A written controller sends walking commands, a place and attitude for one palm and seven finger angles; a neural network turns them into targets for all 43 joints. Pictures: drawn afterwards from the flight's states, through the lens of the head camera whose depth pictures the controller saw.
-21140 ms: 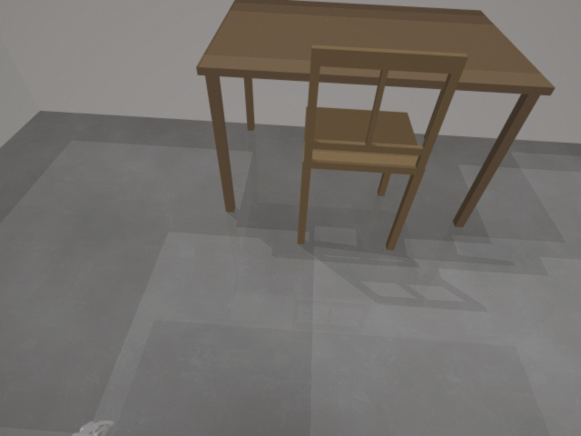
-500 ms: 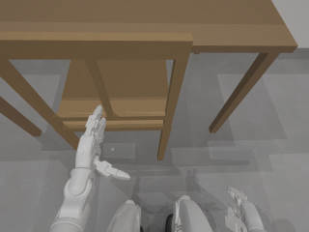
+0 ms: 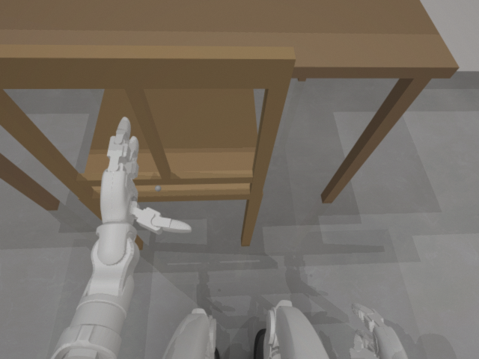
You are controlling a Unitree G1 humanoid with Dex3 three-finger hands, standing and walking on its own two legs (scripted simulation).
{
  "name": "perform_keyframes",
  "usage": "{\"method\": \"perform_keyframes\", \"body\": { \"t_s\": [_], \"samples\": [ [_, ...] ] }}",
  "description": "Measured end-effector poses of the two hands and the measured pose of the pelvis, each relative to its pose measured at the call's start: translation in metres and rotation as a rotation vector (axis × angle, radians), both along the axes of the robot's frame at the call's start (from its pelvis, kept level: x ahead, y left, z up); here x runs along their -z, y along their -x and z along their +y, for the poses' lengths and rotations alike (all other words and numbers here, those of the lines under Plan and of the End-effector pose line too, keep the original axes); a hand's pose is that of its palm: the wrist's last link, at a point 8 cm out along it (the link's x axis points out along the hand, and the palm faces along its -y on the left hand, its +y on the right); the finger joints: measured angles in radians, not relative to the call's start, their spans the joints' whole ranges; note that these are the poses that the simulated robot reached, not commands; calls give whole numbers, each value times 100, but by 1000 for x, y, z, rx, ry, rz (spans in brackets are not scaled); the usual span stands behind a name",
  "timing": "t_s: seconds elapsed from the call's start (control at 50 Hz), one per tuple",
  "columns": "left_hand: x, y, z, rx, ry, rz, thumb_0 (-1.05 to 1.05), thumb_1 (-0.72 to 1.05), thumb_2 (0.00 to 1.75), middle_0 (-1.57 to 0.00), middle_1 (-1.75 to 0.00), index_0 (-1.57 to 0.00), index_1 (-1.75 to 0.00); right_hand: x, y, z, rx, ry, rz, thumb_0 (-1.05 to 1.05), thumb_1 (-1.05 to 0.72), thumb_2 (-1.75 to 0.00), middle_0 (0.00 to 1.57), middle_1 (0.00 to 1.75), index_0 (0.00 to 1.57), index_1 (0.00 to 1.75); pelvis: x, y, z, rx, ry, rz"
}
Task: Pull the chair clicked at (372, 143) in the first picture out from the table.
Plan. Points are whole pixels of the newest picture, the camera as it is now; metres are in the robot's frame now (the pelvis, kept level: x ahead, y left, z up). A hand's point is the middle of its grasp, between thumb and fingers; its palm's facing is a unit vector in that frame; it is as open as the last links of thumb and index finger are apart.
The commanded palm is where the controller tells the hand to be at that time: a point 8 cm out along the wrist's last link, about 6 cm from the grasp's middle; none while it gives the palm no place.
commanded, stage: push the fingers through the gap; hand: left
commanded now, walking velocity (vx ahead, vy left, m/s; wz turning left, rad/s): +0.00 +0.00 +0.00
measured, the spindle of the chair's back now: (153, 139) +0.48 +0.16 +0.03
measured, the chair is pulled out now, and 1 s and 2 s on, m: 0.00 0.00 0.00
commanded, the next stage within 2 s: hook a spindle and tug to test in 1.02 s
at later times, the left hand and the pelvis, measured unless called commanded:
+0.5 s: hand (166, 163) +0.44 +0.14 +0.01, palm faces +0.05 -1.00 -0.04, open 16.9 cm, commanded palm +0.41 +0.19 +0.02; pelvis +0.00 +0.00 +0.00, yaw -1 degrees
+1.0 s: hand (164, 157) +0.44 +0.14 +0.02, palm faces +0.08 -1.00 -0.04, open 16.9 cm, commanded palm +0.42 +0.19 +0.02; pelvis +0.00 +0.01 +0.01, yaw -1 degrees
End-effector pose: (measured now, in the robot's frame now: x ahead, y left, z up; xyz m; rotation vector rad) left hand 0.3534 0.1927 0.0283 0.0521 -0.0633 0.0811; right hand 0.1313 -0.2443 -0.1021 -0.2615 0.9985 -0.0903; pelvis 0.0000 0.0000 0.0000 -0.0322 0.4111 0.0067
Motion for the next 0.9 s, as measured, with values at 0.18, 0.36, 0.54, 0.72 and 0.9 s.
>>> {"method": "perform_keyframes", "body": {
  "t_s": [0.18, 0.36, 0.54, 0.72, 0.9],
  "samples": [
    [16, -21, -4, 46, 25, 125, -1, -49, 30, -6, -8, -6, -8, 3, 17, -7, 47, 2, 47, 1, -90, -90, 20, 29, 20, 30, -2, 1, 1, 8, 1, 13],
    [2, -45, 2, 4, 1, 34, -1, -49, 30, -6, -8, -6, -8, 4, 36, -10, 61, 13, 98, 1, -90, -90, 20, 29, 20, 30, -2, 1, 0, 11, -1, 23],
    [17, -64, -2, 17, 25, 103, -1, -49, 30, -6, -8, -6, -8, 6, 55, -11, 97, 17, 158, 1, -90, -90, 20, 29, 20, 30, -1, 0, 3, 18, 2, 42],
    [4, -82, 2, 7, 0, 59, -1, -49, 30, -6, -8, -6, -8, 7, 68, -9, 113, 8, 203, 1, -90, -90, 20, 29, 20, 30, -2, -3, 5, 22, 3, 49],
    [12, -66, -2, 7, 36, 88, -1, -49, 30, -6, -8, -6, -8, 1, 66, -5, 123, -5, 206, 1, -90, -90, 20, 29, 20, 30, -7, -6, 6, 30, 3, 41]
  ]
}}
